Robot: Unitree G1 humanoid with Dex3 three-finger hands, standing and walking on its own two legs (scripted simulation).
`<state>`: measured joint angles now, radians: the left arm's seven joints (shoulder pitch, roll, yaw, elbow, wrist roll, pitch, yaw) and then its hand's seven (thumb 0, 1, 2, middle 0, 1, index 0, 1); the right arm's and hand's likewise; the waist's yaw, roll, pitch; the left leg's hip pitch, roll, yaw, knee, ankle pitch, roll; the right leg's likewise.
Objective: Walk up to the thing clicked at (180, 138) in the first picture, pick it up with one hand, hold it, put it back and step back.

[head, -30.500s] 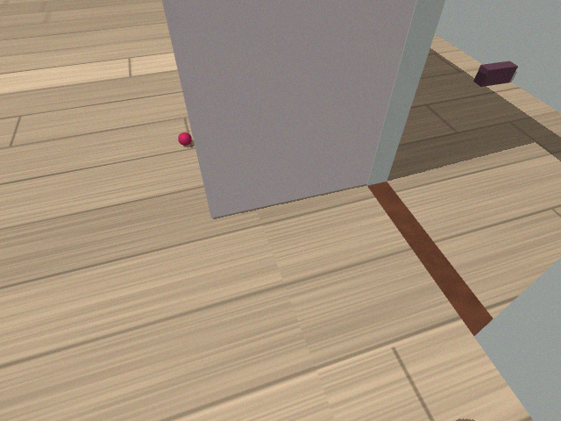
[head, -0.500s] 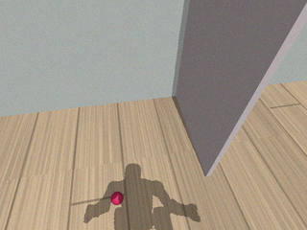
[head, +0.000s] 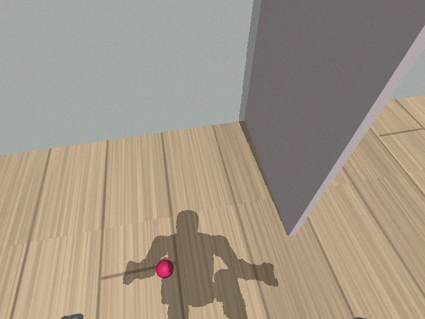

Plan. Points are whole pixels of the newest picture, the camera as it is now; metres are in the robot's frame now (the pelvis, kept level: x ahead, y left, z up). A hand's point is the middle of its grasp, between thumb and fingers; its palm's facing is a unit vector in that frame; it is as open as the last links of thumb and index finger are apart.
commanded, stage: walk up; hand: left
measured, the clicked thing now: (164, 268) +0.40 +0.21 -0.73
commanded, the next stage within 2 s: none
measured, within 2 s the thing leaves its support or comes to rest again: neither
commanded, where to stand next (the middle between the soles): +0.02 -0.02 m, yaw -1 degrees
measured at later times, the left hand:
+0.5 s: hand out of the picture +0.08 +0.24 -0.14, palm faces +0.00 -0.95 -0.32, open 7.3 cm
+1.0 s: hand out of the picture +0.04 +0.23 -0.15, palm faces +0.01 -0.95 -0.32, open 7.3 cm
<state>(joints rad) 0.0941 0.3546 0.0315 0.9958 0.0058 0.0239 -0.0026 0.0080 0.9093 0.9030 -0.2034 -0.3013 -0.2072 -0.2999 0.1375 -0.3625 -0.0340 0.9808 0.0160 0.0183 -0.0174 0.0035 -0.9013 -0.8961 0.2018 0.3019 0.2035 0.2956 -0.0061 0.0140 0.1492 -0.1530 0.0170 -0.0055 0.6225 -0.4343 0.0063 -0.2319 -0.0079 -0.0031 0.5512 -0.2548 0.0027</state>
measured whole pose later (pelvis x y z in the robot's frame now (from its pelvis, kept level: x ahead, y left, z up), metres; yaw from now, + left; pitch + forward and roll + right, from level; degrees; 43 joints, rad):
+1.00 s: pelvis -0.03 -0.02 +0.01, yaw +0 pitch -2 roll +1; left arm 0.12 0.34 0.05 1.09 0.02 0.02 -0.02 0.01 0.91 0.90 -0.20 -0.30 -0.21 -0.30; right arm 0.15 -0.36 -0.01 1.10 -0.01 -0.01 0.01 0.00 -0.90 -0.90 0.20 0.30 0.20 0.30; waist 0.01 -0.01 0.07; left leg -0.13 0.02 -0.02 0.38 -0.22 -0.03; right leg -0.24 0.00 -0.01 0.39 -0.12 -0.01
